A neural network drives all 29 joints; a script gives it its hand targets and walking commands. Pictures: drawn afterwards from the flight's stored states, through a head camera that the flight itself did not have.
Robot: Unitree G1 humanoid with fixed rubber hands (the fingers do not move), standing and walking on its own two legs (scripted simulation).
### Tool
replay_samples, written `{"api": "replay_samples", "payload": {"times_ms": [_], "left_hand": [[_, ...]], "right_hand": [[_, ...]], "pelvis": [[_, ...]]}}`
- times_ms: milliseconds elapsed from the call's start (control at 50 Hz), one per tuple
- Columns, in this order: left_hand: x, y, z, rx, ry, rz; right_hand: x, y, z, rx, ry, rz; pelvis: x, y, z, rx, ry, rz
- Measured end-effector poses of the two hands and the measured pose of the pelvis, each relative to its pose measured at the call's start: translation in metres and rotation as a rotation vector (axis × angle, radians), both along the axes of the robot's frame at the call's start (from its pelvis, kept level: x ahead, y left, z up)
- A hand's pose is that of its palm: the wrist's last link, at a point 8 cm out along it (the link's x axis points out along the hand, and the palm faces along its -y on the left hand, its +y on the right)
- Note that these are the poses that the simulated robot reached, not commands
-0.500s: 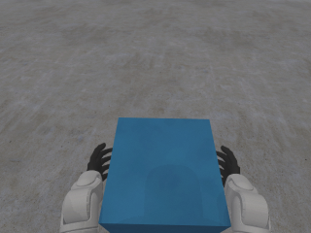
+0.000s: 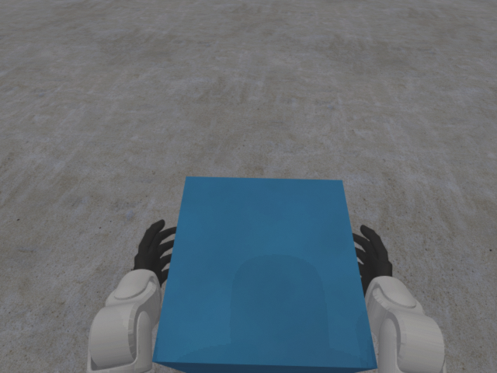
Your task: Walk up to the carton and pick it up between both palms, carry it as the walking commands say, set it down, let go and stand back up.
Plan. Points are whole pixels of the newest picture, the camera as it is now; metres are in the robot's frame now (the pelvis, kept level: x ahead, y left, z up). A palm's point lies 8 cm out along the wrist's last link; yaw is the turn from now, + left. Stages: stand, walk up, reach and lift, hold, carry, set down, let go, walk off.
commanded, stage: carry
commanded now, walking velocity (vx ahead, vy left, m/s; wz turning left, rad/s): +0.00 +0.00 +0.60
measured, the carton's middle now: (260, 284) +0.27 +0.00 +0.01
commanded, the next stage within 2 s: none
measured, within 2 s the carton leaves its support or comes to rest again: neither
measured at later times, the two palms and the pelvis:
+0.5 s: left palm (79, 353) +0.15 +0.22 +0.08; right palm (334, 299) +0.22 -0.10 +0.08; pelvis -0.04 +0.01 -0.01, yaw +13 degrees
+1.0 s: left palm out of the picture +0.03 +0.31 +0.08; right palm (232, 310) +0.20 +0.04 +0.08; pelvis -0.08 +0.05 -0.01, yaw +32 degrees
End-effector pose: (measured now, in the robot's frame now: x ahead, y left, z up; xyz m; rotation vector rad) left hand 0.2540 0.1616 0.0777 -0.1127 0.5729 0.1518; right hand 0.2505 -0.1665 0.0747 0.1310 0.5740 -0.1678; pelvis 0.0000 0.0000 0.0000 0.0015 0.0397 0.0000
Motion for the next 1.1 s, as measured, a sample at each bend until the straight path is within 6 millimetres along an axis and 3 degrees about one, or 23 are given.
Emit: {"api": "replay_samples", "payload": {"times_ms": [80,320,520,680,820,900,1100], "left_hand": [[-0.016,0.005,0.015,-0.012,-0.031,0.026],[-0.07,0.049,-0.01,-0.04,0.076,0.165],[-0.113,0.058,0.007,-0.013,0.073,0.279],[-0.149,0.098,0.021,-0.008,0.033,0.411],[-0.19,0.146,-0.01,-0.047,0.08,0.514],[-0.211,0.151,-0.015,-0.077,0.102,0.56],[-0.24,0.146,0.011,-0.014,0.029,0.647]], "right_hand": [[-0.01,0.005,0.015,0.011,-0.031,0.006],[-0.023,0.053,-0.004,0.002,0.077,0.118],[-0.03,0.068,0.003,0.037,0.078,0.224],[-0.023,0.122,0.018,0.032,0.04,0.362],[-0.033,0.184,-0.004,-0.024,0.085,0.475],[-0.044,0.195,-0.006,-0.033,0.112,0.503],[-0.049,0.206,0.005,0.026,0.041,0.596]], "pelvis": [[-0.002,0.001,-0.005,-0.005,0.008,0.025],[-0.017,0.019,-0.018,-0.004,0.018,0.116],[-0.037,0.01,-0.006,0.01,0.033,0.25],[-0.046,0.028,-0.001,0.03,0.036,0.367],[-0.063,0.054,-0.015,0.021,0.03,0.457],[-0.072,0.057,-0.009,0.006,0.027,0.505],[-0.078,0.046,-0.008,-0.003,0.038,0.611]]}}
